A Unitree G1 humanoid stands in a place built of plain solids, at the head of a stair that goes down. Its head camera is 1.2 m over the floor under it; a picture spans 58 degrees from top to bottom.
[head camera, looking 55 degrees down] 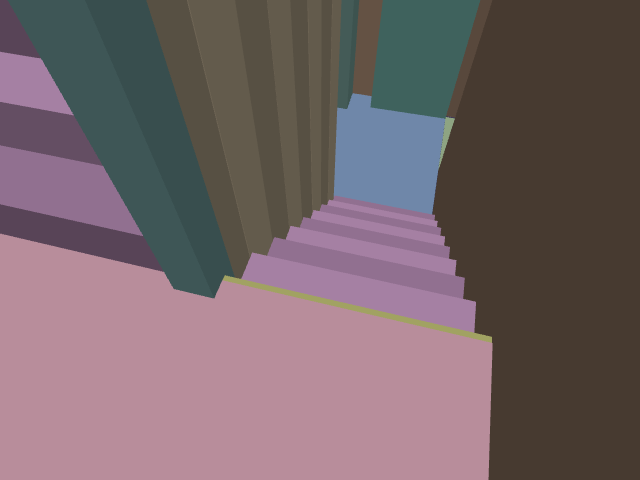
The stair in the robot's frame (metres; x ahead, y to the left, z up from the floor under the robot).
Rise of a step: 0.20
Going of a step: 0.22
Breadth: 0.85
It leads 14 degrees to the right of straight ahead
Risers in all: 9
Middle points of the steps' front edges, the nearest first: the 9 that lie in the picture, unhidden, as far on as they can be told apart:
0.60 -0.09 0.00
0.82 -0.15 -0.20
1.03 -0.20 -0.40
1.25 -0.26 -0.60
1.46 -0.31 -0.80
1.67 -0.37 -1.00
1.89 -0.42 -1.20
2.10 -0.48 -1.39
2.32 -0.53 -1.59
